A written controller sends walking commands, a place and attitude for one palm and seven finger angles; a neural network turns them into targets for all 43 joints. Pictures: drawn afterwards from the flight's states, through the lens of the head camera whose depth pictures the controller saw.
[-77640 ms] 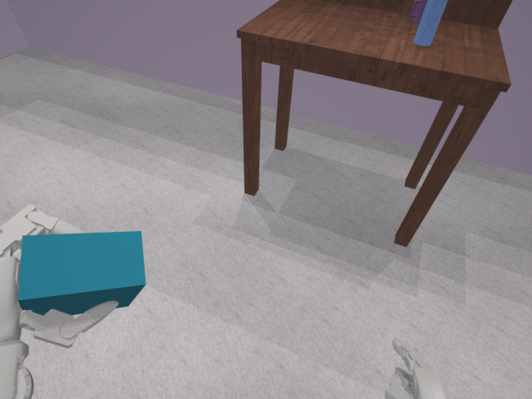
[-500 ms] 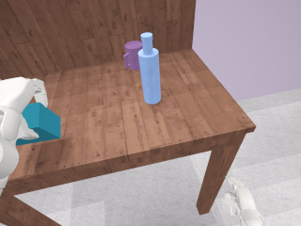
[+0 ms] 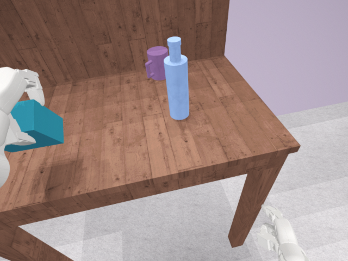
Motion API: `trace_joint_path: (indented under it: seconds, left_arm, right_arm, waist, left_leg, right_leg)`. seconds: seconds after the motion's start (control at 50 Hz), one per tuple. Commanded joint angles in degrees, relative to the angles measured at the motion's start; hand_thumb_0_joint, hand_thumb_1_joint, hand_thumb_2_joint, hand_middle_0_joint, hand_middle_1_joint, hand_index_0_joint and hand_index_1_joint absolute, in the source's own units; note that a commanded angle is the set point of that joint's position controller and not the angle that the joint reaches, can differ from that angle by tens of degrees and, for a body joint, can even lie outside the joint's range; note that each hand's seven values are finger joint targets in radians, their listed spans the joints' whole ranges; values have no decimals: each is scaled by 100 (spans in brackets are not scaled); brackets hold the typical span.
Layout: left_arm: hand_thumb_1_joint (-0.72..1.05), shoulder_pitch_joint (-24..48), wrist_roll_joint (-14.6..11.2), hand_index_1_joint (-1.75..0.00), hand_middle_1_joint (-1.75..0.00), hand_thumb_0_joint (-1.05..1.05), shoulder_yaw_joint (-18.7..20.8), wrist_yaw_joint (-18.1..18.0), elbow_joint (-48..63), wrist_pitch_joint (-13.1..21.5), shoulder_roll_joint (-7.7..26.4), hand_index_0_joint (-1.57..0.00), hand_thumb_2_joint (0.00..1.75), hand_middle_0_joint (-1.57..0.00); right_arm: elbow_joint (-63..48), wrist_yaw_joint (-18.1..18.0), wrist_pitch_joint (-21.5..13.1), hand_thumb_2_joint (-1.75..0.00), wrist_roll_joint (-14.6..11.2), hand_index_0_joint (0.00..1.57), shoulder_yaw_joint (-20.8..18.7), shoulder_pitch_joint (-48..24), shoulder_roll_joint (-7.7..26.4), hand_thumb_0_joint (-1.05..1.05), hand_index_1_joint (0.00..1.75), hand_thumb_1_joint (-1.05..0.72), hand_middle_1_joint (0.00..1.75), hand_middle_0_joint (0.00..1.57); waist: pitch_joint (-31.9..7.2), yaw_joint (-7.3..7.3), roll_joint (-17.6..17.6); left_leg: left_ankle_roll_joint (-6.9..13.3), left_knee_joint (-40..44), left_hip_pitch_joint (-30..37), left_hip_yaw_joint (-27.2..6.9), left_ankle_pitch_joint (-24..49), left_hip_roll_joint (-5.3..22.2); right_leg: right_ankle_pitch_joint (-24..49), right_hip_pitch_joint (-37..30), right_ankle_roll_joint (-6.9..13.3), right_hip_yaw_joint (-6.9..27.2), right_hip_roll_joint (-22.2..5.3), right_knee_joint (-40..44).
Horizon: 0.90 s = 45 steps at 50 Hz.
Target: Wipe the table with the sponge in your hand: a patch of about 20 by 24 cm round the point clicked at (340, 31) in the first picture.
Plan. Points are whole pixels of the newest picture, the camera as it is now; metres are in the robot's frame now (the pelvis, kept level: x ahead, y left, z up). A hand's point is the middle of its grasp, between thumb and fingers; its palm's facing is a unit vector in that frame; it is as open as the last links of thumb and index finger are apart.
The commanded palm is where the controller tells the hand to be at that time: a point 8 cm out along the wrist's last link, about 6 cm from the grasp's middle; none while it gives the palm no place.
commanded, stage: lift the sponge slowly off the table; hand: left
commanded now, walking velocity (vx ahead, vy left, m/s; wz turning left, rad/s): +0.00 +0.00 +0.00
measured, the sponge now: (27, 130) +0.26 +0.37 +0.19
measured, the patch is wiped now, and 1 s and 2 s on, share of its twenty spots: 1.00 1.00 1.00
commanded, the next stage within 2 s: bring the sponge back beside the body in 0.30 s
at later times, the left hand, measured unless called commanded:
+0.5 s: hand (32, 93) +0.29 +0.33 +0.27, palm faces +0.20 -0.01 -0.98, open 9.7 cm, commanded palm +0.22 +0.33 +0.33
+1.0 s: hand (29, 116) +0.24 +0.31 +0.25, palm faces +0.26 -0.05 -0.97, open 9.7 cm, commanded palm +0.18 +0.30 +0.31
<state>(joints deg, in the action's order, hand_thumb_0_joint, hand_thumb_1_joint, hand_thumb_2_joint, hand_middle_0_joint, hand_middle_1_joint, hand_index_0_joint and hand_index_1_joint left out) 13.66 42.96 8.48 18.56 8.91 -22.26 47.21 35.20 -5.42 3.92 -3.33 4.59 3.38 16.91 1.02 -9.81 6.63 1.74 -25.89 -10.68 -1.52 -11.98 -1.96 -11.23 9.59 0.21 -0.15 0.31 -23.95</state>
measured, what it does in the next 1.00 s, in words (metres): stands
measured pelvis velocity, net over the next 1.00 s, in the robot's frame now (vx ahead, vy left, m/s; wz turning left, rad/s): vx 0.00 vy -0.01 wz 0.00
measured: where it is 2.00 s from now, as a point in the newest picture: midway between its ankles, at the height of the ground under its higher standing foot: outside the picture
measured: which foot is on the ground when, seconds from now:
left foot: down 0.00-1.00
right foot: down 0.00-1.00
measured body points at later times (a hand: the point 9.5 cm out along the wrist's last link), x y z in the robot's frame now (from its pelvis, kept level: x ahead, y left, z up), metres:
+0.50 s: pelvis +0.00 +0.00 +0.00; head +0.01 -0.04 +0.45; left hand +0.27 +0.33 +0.32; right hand +0.26 -0.18 -0.08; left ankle +0.02 +0.10 -0.74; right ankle +0.02 -0.12 -0.74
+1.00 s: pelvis +0.00 -0.01 +0.00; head -0.01 -0.06 +0.45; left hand +0.23 +0.31 +0.30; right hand +0.28 -0.17 -0.06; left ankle +0.02 +0.10 -0.74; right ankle +0.02 -0.12 -0.74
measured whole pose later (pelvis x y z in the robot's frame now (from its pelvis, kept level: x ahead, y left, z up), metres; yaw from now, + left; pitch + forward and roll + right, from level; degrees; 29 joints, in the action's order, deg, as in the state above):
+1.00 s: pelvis +0.00 -0.01 +0.00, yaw +0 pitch -3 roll +0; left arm 9.2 42.2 6.9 16.6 19.8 -31.2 43.0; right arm 33.4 -4.8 4.7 -4.0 6.2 -0.6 15.4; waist 0.1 -11.1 7.0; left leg 1.0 -24.7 -9.8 -1.6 -11.6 -1.5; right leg -11.4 9.4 0.8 -0.1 0.8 -23.9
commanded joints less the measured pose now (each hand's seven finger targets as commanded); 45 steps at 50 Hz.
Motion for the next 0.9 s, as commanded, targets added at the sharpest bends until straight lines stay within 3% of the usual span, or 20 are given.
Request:
trace_joint_path:
  seconds: [0.0,0.04,0.06,0.1,0.14,0.18,0.24,0.36,0.48,0.54,0.56,0.62,0.64,0.66,0.72,0.74,0.76,0.8,0.84,0.88]
  left_arm:
    - [10,2107,241,-160,-160,0,664,-93,569,-329,1586,-120,130,-120]
    - [10,2458,402,-160,-160,0,463,4,621,-375,1531,-120,130,-120]
    - [10,2761,440,-160,-160,0,539,21,721,-336,1759,-120,130,-120]
    - [10,2805,489,-160,-160,0,252,103,596,-297,1506,-120,130,-120]
    - [10,3070,645,-160,-160,0,415,126,989,-267,1771,-120,130,-120]
    - [10,3435,692,-160,-160,0,307,100,1068,-210,1767,-120,130,-120]
    - [10,3133,676,-160,-160,0,744,24,782,-198,2058,-120,130,-120]
    - [10,2818,485,-160,-160,0,747,-70,668,-588,1748,-120,130,-120]
    - [10,1736,408,-160,-160,0,461,155,1009,-822,1314,-120,130,-120]
    - [10,1395,395,-160,-160,0,665,216,1600,-781,1501,-120,130,-120]
    - [10,1592,410,-160,-160,0,824,202,1937,-719,1765,-120,130,-120]
    - [10,1491,401,-160,-160,0,861,147,2366,-552,1806,-120,130,-120]
    - [10,1491,411,-160,-160,0,1113,30,2683,-485,2035,-120,130,-120]
    - [10,1653,388,-160,-160,0,1187,-71,2559,-403,2138,-120,130,-120]
    - [10,1555,278,-160,-160,0,1178,-325,2349,-215,1972,-120,130,-120]
    - [10,1509,287,-160,-160,0,1281,-437,2470,-260,1980,-120,130,-120]
    - [10,1576,179,-160,-160,0,1286,-529,2301,-302,1933,-120,130,-120]
    - [10,1482,99,-160,-160,0,946,-565,1699,-476,1483,-120,130,-120]
    - [10,1413,115,-160,-160,0,794,-540,1813,-681,1216,-120,130,-120]
    - [10,1037,68,-160,-160,0,554,-442,1607,-793,1009,-120,130,-120]
  right_arm:
    - [-999,-68,-287,-90,-7,20,-200,-1214,604,0,30,-90,30,20]
    - [-1066,-96,-384,-90,-95,20,-164,-1425,553,0,30,-90,30,20]
    - [-1035,-111,-353,-90,-17,20,-166,-1213,623,0,30,-90,30,20]
    - [-1027,-145,-375,-90,-32,20,-157,-1248,574,0,30,-90,30,20]
    - [-1109,-133,-457,-90,-76,20,-163,-1430,547,0,30,-90,30,20]
    - [-1055,-139,-467,-90,-19,20,-150,-1252,505,0,30,-90,30,20]
    - [-991,-99,-476,-90,-29,20,-172,-1313,568,0,30,-90,30,20]
    - [-988,37,-271,-90,29,20,-149,-1266,582,0,30,-90,30,20]
    - [-1249,96,-96,-90,-49,20,-112,-1348,526,0,30,-90,30,20]
    - [-1351,96,-137,-90,-71,20,-114,-1507,518,0,30,-90,30,20]
    - [-1348,85,-116,-90,3,20,-99,-1346,561,0,30,-90,30,20]
    - [-1343,31,-174,-90,34,20,-99,-1364,474,0,30,-90,30,20]
    - [-1388,23,-275,-90,-9,20,-126,-1477,465,0,30,-90,30,20]
    - [-1321,-24,-278,-90,98,20,-112,-1265,494,0,30,-90,30,20]
    - [-1199,-48,-330,-90,67,20,-144,-1228,448,0,30,-90,30,20]
    - [-1218,-46,-416,-90,15,20,-167,-1449,440,0,30,-90,30,20]
    - [-1140,-62,-357,-90,95,20,-186,-1206,485,0,30,-90,30,20]
    - [-1012,-35,-306,-90,39,20,-175,-1282,486,0,30,-90,30,20]
    - [-1073,-24,-370,-90,-70,20,-181,-1642,446,0,30,-90,30,20]
    - [-1084,-12,-266,-90,-42,20,-151,-1444,462,0,30,-90,30,20]
  waist:
    - [-1195,86,-184]
    - [-1265,193,25]
    - [-1483,92,-14]
    - [-1408,157,-191]
    - [-1735,157,219]
    - [-1858,118,238]
    - [-1755,53,175]
    - [-1731,-122,-82]
    - [-1640,-67,-377]
    - [-1822,-18,-131]
    - [-2105,-128,-131]
    - [-1921,-90,-38]
    - [-2013,-52,151]
    - [-2037,-151,23]
    - [-1683,-106,-36]
    - [-1739,-89,272]
    - [-1769,-175,102]
    - [-1324,-59,-125]
    - [-1323,-16,44]
    - [-1251,-42,-258]
  left_leg:
    - [-40,479,271,-223,872,10]
    - [-28,553,388,-306,657,48]
    - [-13,543,376,-299,693,-11]
    - [-2,613,451,-319,631,7]
    - [2,601,580,-397,651,35]
    - [-20,631,650,-369,849,11]
    - [-35,652,552,-437,767,65]
    - [-94,569,335,-264,1305,30]
    - [-50,425,369,-147,1488,25]
    - [-2,325,477,-174,1566,8]
    - [30,259,499,-165,1776,-69]
    - [49,214,623,-161,1791,-63]
    - [46,222,742,-267,1718,-6]
    - [62,172,687,-196,1746,-65]
    - [-9,259,777,-206,1541,11]
    - [-35,289,830,-321,1554,43]
    - [-39,240,724,-200,1578,2]
    - [-90,324,612,-174,1324,44]
    - [-109,364,615,-249,1227,60]
    - [-103,374,503,-131,1212,67]
  right_leg:
    - [281,-177,307,25,-18,424]
    - [113,-128,366,258,58,413]
    - [105,-235,351,93,-46,383]
    - [100,-162,332,21,-16,412]
    - [131,-315,424,325,58,320]
    - [189,-320,400,82,1,250]
    - [167,-363,474,337,90,297]
    - [563,-531,427,70,9,273]
    - [797,-401,349,0,-10,198]
    - [938,-467,377,231,60,140]
    - [1092,-600,353,73,-35,70]
    - [1061,-415,339,80,-30,95]
    - [922,-460,411,386,72,107]
    - [897,-475,395,185,-56,100]
    - [628,-248,385,171,-3,258]
    - [626,-327,494,546,110,267]
    - [685,-433,428,256,-27,264]
    - [532,-217,356,154,31,436]
    - [495,-225,433,509,120,414]
    - [542,-227,325,161,18,381]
